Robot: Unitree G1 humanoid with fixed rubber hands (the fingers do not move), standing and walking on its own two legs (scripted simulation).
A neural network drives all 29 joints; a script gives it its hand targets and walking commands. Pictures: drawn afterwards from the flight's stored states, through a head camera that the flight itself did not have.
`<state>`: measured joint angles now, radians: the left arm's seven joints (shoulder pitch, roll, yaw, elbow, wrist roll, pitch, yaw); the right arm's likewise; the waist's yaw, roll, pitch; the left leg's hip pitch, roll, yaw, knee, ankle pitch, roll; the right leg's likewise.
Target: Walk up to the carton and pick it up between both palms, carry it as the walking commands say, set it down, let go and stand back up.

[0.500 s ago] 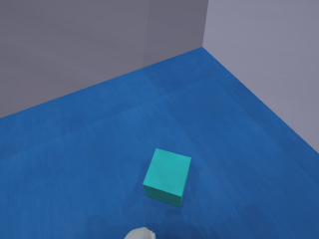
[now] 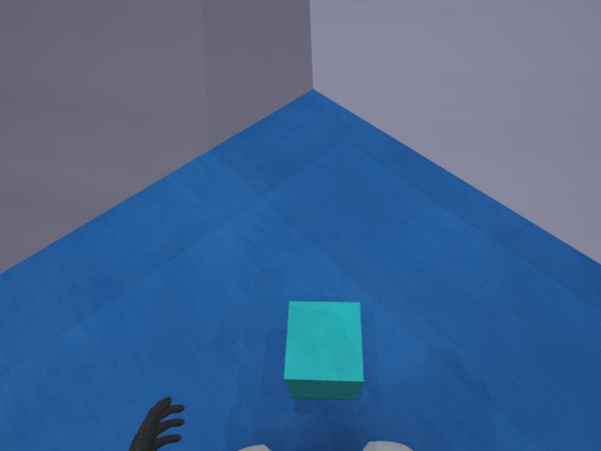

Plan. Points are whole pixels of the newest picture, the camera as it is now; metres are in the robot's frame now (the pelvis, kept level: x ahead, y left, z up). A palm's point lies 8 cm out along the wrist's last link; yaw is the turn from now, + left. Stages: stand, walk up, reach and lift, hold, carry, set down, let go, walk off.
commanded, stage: walk up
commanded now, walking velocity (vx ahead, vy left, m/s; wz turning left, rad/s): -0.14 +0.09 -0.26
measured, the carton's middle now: (324, 352) +0.42 -0.03 -0.63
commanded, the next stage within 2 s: stand in 1.04 s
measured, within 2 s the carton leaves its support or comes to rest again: neither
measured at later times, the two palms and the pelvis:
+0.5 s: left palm out of the picture +0.06 +0.31 -0.14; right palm out of the picture +0.00 -0.23 -0.08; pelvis -0.04 +0.05 +0.01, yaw -5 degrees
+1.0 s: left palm out of the picture +0.04 +0.24 -0.13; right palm out of the picture -0.04 -0.21 -0.11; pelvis -0.04 +0.02 +0.02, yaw -5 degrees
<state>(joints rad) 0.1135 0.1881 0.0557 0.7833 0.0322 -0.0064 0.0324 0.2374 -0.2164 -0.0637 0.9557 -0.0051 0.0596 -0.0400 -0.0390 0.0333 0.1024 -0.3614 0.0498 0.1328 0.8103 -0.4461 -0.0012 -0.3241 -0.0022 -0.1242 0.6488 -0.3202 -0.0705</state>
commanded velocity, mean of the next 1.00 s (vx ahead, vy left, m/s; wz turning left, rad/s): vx -0.05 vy -0.04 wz -0.11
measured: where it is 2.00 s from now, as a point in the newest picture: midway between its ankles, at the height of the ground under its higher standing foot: outside the picture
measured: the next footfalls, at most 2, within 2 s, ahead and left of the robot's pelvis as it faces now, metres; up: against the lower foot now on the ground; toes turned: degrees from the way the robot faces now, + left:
left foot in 0.22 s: +0.00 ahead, +0.16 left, +0.00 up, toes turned -15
right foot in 0.62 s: -0.05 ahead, -0.11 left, +0.00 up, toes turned -5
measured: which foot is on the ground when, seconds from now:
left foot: up 0.00-0.20, down 0.22-1.00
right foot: down 0.00-0.24, up 0.26-0.60, down 0.62-1.00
